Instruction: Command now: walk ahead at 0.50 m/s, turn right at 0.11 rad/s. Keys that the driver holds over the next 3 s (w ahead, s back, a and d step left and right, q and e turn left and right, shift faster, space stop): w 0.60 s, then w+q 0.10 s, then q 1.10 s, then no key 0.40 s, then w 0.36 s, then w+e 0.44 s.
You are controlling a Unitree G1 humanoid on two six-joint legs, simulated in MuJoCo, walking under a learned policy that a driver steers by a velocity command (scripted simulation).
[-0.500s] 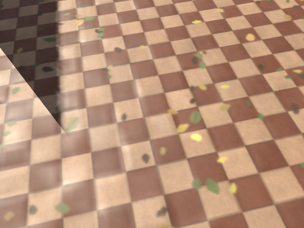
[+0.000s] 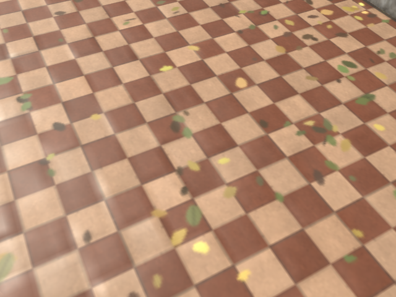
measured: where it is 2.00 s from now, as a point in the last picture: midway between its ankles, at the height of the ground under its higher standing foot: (203, 283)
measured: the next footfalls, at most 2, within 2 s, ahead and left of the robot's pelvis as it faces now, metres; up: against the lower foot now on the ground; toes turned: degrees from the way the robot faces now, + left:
right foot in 0.18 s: +0.25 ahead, -0.12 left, +0.00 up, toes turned -3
left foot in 0.72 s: +0.55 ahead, +0.06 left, +0.00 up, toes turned +6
